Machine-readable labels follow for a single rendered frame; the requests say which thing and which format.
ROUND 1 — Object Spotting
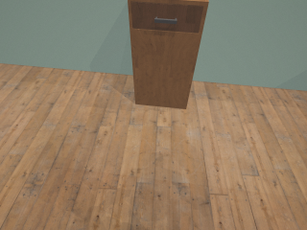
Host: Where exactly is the drawer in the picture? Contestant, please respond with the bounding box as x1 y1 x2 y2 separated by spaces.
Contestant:
131 1 203 34

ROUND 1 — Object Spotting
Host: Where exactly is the cabinet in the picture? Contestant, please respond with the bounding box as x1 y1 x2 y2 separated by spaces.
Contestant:
128 0 209 109

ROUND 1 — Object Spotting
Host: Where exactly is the handle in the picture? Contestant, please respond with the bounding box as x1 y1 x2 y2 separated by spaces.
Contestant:
154 17 177 24

